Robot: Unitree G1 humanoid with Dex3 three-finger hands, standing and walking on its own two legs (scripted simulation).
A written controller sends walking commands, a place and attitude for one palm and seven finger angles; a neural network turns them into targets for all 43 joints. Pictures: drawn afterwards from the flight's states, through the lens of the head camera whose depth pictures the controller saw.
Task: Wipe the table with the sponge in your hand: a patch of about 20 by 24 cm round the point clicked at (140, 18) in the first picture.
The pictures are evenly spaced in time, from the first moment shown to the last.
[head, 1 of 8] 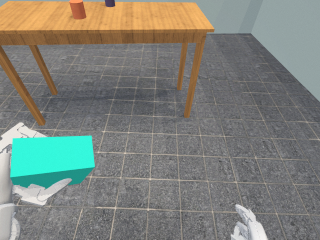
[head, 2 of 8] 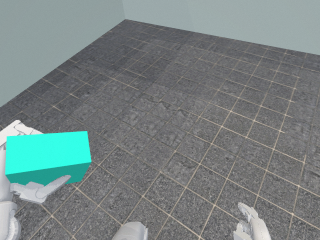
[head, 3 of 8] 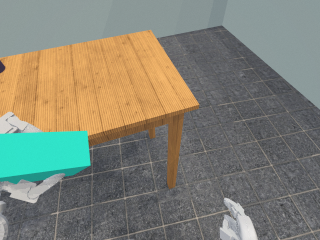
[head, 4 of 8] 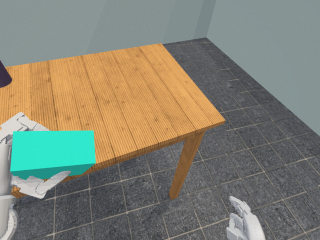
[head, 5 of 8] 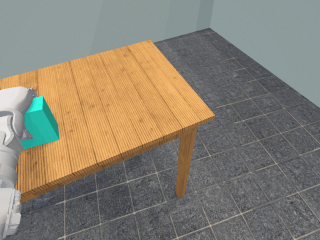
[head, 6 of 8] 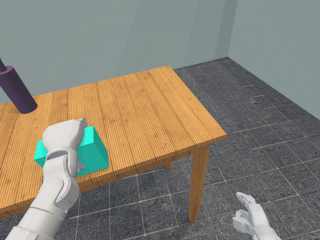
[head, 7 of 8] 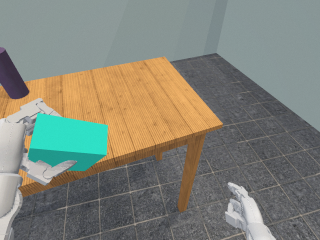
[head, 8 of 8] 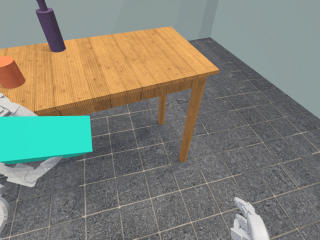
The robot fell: no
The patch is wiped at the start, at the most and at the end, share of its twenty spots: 0.00 1.00 1.00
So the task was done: yes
